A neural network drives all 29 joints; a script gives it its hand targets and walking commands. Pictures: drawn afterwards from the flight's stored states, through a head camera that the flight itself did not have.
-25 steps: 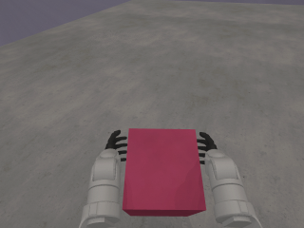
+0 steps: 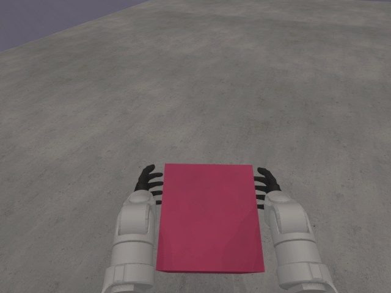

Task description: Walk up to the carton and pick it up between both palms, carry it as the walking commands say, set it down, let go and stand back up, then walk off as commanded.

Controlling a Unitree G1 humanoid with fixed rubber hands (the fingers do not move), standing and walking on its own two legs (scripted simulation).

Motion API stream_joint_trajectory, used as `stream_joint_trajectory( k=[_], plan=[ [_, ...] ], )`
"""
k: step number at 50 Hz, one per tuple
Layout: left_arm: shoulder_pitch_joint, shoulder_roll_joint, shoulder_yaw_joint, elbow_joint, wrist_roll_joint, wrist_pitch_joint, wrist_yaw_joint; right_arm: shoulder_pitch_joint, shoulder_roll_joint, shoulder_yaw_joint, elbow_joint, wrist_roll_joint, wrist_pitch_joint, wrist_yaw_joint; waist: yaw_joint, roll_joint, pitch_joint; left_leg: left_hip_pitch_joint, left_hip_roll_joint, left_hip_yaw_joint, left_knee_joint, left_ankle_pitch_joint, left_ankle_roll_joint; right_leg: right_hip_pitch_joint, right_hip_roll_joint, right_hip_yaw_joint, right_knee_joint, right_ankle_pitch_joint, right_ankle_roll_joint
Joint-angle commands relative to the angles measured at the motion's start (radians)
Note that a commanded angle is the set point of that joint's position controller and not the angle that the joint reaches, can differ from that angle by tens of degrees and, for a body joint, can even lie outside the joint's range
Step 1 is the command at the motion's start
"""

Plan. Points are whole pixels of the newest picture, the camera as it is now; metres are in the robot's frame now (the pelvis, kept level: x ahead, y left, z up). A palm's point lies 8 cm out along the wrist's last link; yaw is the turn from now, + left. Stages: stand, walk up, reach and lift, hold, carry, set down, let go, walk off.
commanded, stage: carry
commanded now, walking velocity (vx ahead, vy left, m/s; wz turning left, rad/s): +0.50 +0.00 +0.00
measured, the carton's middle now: (206, 223) +0.30 +0.00 -0.04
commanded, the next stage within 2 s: none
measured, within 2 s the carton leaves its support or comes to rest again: neither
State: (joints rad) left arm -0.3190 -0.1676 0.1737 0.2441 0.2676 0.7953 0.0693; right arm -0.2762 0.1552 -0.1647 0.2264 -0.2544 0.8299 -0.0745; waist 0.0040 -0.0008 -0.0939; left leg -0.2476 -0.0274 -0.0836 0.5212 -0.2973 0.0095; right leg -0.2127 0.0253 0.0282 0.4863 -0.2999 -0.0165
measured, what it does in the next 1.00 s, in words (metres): walks ahead: right foot, then left foot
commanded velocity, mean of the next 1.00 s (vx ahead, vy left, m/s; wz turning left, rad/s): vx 0.50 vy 0.00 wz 0.00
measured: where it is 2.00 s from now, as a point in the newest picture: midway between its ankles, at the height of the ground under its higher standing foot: (194, 172)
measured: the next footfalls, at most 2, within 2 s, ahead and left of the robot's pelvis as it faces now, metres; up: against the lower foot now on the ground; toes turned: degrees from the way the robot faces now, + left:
right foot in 0.44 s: +0.23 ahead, -0.10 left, +0.00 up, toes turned -10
left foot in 0.84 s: +0.55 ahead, +0.14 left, +0.00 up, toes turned +14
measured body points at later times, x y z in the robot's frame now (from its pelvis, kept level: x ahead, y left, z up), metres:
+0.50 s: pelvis +0.17 +0.00 -0.01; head +0.18 +0.00 +0.44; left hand +0.46 +0.13 +0.09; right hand +0.45 -0.15 +0.09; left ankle +0.05 +0.10 -0.71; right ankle +0.19 -0.09 -0.74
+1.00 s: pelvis +0.47 +0.06 +0.00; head +0.51 +0.07 +0.45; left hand +0.76 +0.19 +0.07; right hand +0.75 -0.08 +0.07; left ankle +0.51 +0.13 -0.74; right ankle +0.39 -0.08 -0.66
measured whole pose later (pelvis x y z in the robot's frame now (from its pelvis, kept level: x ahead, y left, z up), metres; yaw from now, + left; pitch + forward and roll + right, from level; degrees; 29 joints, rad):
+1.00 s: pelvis +0.47 +0.06 +0.00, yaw -1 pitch +6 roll +0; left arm -0.19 -0.14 0.01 -0.39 0.08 1.23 0.26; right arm -0.17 0.14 -0.01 -0.37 -0.07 1.22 -0.26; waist -0.01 -0.02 -0.03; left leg -0.38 0.05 0.25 0.44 -0.17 0.07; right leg -0.50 -0.09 -0.06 1.10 -0.36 -0.01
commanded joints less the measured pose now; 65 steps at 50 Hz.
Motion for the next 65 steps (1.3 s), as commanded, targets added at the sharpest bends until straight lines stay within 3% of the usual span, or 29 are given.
stream_joint_trajectory(
  k=[1,3,4,6,7,8,9,10,12,16,20,22,23,24,25,27,33,39,41,42,43,44,45,47,49,54,60,64,65],
  plan=[
    [-0.493,-1.048,-0.6,-0.124,-0.345,0.002,-0.248,-0.667,0.992,0.605,-0.227,0.359,-0.044,0.256,0.018,-0.058,-0.222,-0.163,0.057,0.009,0.018,-0.191,0.029,0.088,-0.191,0.18,-0.188,-0.276,-0.093],
    [-0.451,-1.045,-0.627,-0.16,-0.352,0.039,-0.226,-0.641,0.987,0.624,-0.254,0.379,-0.003,0.241,0.016,-0.159,-0.213,-0.195,0.02,0.107,0.126,-0.119,0.016,0.077,-0.289,0.284,-0.281,-0.337,-0.137],
    [-0.418,-1.047,-0.633,-0.18,-0.352,0.058,-0.212,-0.604,0.979,0.634,-0.273,0.391,0.017,0.235,0.008,-0.158,-0.19,-0.158,0.039,0.12,0.053,-0.101,0.02,0.026,-0.306,0.284,-0.28,-0.356,-0.153],
    [-0.408,-1.059,-0.666,-0.282,-0.384,0.09,-0.186,-0.555,0.998,0.666,-0.353,0.429,0.048,0.214,-0.009,-0.091,-0.202,0.001,0.028,0.127,-0.112,-0.052,0.03,-0.06,-0.22,0.146,-0.181,-0.285,-0.111],
    [-0.405,-1.065,-0.692,-0.332,-0.401,0.109,-0.177,-0.53,0.996,0.669,-0.383,0.439,0.063,0.202,-0.019,0.024,-0.217,0.124,0.094,0.021,-0.212,-0.112,0.048,-0.156,-0.145,0.031,-0.035,-0.209,-0.059],
    [-0.412,-1.066,-0.721,-0.375,-0.422,0.131,-0.17,-0.489,0.988,0.663,-0.399,0.44,0.08,0.185,-0.032,0.209,-0.244,0.254,0.256,-0.211,-0.299,-0.159,0.1,-0.3,-0.073,-0.081,0.174,-0.136,-0.007],
    [-0.422,-1.05,-0.735,-0.406,-0.442,0.154,-0.165,-0.464,0.981,0.665,-0.43,0.445,0.095,0.167,-0.038,0.257,-0.225,0.355,0.362,-0.366,-0.327,-0.101,0.163,-0.467,-0.037,-0.131,0.278,-0.16,0.009],
    [-0.414,-1.046,-0.749,-0.451,-0.462,0.177,-0.157,-0.458,0.983,0.678,-0.497,0.456,0.112,0.143,-0.041,0.19,-0.204,0.388,0.402,-0.4,-0.327,-0.018,0.211,-0.534,-0.061,-0.098,0.324,-0.161,0.003],
    [-0.325,-1.056,-0.756,-0.511,-0.494,0.225,-0.133,-0.428,0.994,0.705,-0.603,0.474,0.159,0.102,-0.041,0.088,-0.223,0.403,0.383,-0.29,-0.319,0.069,0.209,-0.532,-0.089,-0.071,0.306,-0.113,0.001],
    [-0.192,-1.015,-0.743,-0.594,-0.512,0.299,-0.077,-0.349,0.964,0.707,-0.718,0.505,0.242,0.061,-0.031,0.158,-0.253,0.383,0.29,-0.072,-0.276,0.341,0.158,-0.389,-0.026,-0.169,0.123,-0.034,0.018],
    [-0.156,-0.972,-0.719,-0.681,-0.502,0.353,-0.031,-0.307,0.927,0.7,-0.782,0.518,0.308,0.033,-0.02,0.149,-0.268,0.209,0.236,0.071,-0.183,0.282,0.118,-0.068,0.001,-0.254,-0.124,0.113,-0.001],
    [-0.119,-0.951,-0.695,-0.693,-0.494,0.378,-0.013,-0.313,0.899,0.69,-0.794,0.511,0.34,0.023,0.014,0.026,-0.351,-0.094,0.169,0.161,0.064,0.208,0.041,0.364,-0.105,-0.137,-0.15,0.103,-0.044],
    [-0.098,-0.928,-0.676,-0.692,-0.481,0.389,-0.006,-0.305,0.884,0.695,-0.8,0.513,0.36,0.018,0.037,-0.184,-0.367,-0.366,0.101,0.237,0.345,0.0,-0.015,0.563,-0.337,0.187,-0.216,-0.003,-0.121],
    [-0.095,-0.928,-0.667,-0.676,-0.479,0.399,0.002,-0.312,0.867,0.7,-0.803,0.518,0.376,0.022,0.04,-0.261,-0.312,-0.606,0.065,0.211,0.497,-0.222,-0.019,0.605,-0.516,0.437,-0.257,0.107,-0.236],
    [-0.107,-0.951,-0.672,-0.685,-0.493,0.403,0.004,-0.333,0.891,0.696,-0.803,0.536,0.382,0.027,0.036,-0.154,-0.314,-0.629,0.141,0.131,0.578,-0.21,-0.008,0.549,-0.53,0.424,-0.244,0.149,-0.268],
    [-0.164,-0.98,-0.673,-0.716,-0.505,0.402,-0.002,-0.325,0.938,0.69,-0.774,0.536,0.381,0.035,0.03,-0.024,-0.244,-0.603,0.184,0.098,0.538,-0.122,-0.014,0.431,-0.462,0.27,-0.277,0.165,-0.214],
    [-0.215,-0.981,-0.701,-0.79,-0.556,0.395,-0.026,-0.255,0.985,0.658,-0.758,0.491,0.356,0.014,0.018,-0.126,-0.177,-0.397,0.121,0.221,0.182,0.132,-0.027,0.288,-0.315,-0.08,-0.319,0.372,-0.129],
    [-0.166,-0.933,-0.699,-0.806,-0.55,0.413,-0.03,-0.238,0.964,0.674,-0.79,0.491,0.375,0.011,0.025,-0.182,-0.14,-0.214,0.046,0.345,-0.041,0.234,0.005,0.276,-0.271,-0.198,-0.222,0.581,-0.097],
    [-0.168,-0.916,-0.705,-0.821,-0.54,0.424,-0.027,-0.194,0.948,0.662,-0.76,0.493,0.384,0.011,-0.006,-0.116,-0.259,0.102,0.009,0.378,-0.093,0.206,0.036,0.184,-0.226,-0.277,0.032,0.609,-0.047],
    [-0.179,-0.9,-0.709,-0.824,-0.533,0.431,-0.026,-0.175,0.933,0.649,-0.74,0.49,0.388,0.012,-0.034,-0.056,-0.335,0.357,0.087,0.245,-0.066,0.12,0.078,-0.019,-0.205,-0.258,0.24,0.459,-0.009],
    [-0.179,-0.893,-0.713,-0.816,-0.527,0.438,-0.026,-0.176,0.9,0.632,-0.727,0.482,0.389,0.014,-0.041,0.151,-0.42,0.535,0.36,-0.191,-0.137,0.063,0.174,-0.261,-0.106,-0.244,0.571,0.171,0.044],
    [-0.167,-0.911,-0.717,-0.786,-0.53,0.438,-0.026,-0.182,0.899,0.628,-0.718,0.49,0.385,0.02,-0.028,0.284,-0.414,0.627,0.471,-0.438,-0.242,0.169,0.244,-0.501,-0.009,-0.143,0.753,-0.2,0.032],
    [-0.188,-0.938,-0.728,-0.774,-0.532,0.431,-0.029,-0.2,0.93,0.637,-0.724,0.495,0.382,0.024,-0.022,0.185,-0.413,0.581,0.473,-0.355,-0.212,0.261,0.234,-0.541,-0.093,-0.05,0.821,-0.184,0.005],
    [-0.222,-1.025,-0.737,-0.771,-0.546,0.409,-0.049,-0.274,1.011,0.678,-0.755,0.52,0.357,0.043,-0.017,0.049,-0.351,0.391,0.43,-0.182,-0.228,0.333,0.181,-0.494,-0.158,-0.007,0.735,-0.086,-0.008],
    [-0.203,-1.083,-0.728,-0.746,-0.55,0.385,-0.061,-0.307,1.055,0.691,-0.787,0.539,0.333,0.055,-0.012,0.068,-0.339,0.313,0.385,-0.046,-0.283,0.279,0.145,-0.433,-0.16,-0.039,0.592,-0.022,-0.006],
    [-0.168,-1.07,-0.739,-0.75,-0.521,0.354,-0.051,-0.264,1.006,0.692,-0.786,0.529,0.314,0.069,-0.013,0.13,-0.268,0.288,0.328,0.117,-0.335,0.257,0.134,-0.415,-0.132,-0.138,0.319,0.116,-0.001],
    [-0.155,-1.004,-0.741,-0.754,-0.513,0.378,-0.042,-0.241,0.931,0.676,-0.788,0.506,0.337,0.063,-0.025,0.165,-0.166,0.316,0.281,0.223,-0.291,0.427,0.108,-0.344,-0.083,-0.227,0.077,0.227,-0.006],
    [-0.146,-0.953,-0.705,-0.73,-0.502,0.409,-0.043,-0.235,0.896,0.674,-0.775,0.489,0.367,0.044,-0.009,0.065,-0.219,0.192,0.221,0.325,-0.004,0.499,0.039,0.035,-0.035,-0.298,-0.083,0.224,-0.039],
    [-0.095,-0.939,-0.688,-0.707,-0.496,0.415,-0.041,-0.254,0.879,0.667,-0.769,0.484,0.378,0.04,0.031,0.001,-0.307,0.008,0.199,0.319,0.21,0.413,0.008,0.303,-0.11,-0.177,-0.053,0.178,-0.071]
  ],
)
